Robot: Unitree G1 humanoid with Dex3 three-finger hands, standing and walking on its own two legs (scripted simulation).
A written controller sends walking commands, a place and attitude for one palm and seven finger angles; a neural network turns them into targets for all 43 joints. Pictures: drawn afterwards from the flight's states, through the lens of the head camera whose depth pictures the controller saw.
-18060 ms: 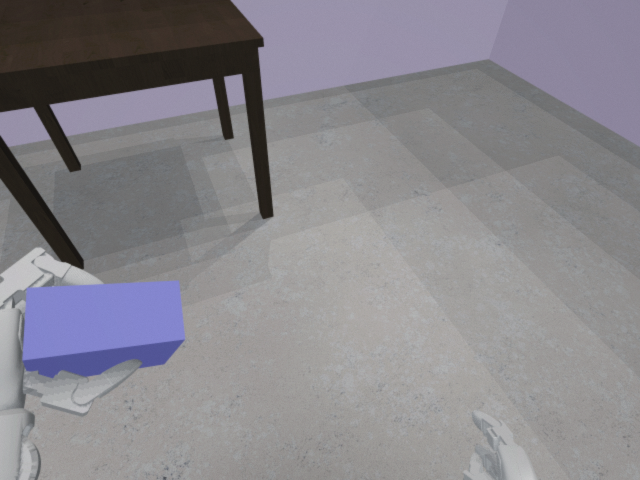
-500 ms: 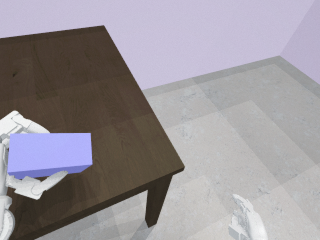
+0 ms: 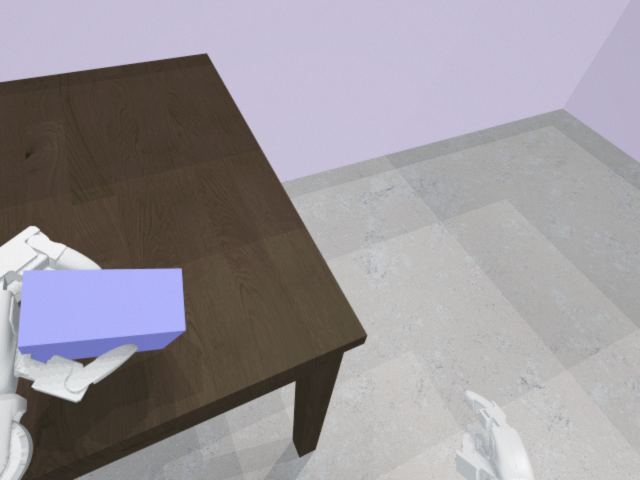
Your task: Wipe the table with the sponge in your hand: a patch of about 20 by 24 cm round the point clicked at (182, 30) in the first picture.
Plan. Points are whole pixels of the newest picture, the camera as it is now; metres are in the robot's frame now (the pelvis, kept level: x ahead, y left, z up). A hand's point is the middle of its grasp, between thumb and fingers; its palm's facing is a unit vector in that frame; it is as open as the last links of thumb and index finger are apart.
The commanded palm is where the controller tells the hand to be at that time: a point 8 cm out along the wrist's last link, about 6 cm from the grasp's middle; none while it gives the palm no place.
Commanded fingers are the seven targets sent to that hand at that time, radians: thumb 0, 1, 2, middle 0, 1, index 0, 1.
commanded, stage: shuffle to correct the standing spot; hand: left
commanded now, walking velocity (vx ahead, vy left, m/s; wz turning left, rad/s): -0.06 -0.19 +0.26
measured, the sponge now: (128, 314) +0.23 +0.22 +0.13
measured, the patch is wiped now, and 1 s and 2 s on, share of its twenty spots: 0.00 0.00 0.00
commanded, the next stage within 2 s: none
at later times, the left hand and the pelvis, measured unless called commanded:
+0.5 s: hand (122, 323) +0.21 +0.21 +0.15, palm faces +0.35 -0.85 -0.39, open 10.0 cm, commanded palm +0.15 +0.24 +0.17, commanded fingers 0.00 0.10 1.30 -1.20 -1.60 -1.20 -1.60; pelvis +0.00 -0.04 +0.00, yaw +0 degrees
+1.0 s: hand (140, 332) +0.21 +0.19 +0.15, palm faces +0.33 -0.85 -0.42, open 10.0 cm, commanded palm +0.15 +0.22 +0.17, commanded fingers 0.00 0.10 1.30 -1.20 -1.60 -1.20 -1.60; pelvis -0.01 -0.06 -0.01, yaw +1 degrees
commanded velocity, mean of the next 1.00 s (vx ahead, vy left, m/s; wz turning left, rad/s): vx -0.08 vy -0.18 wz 0.00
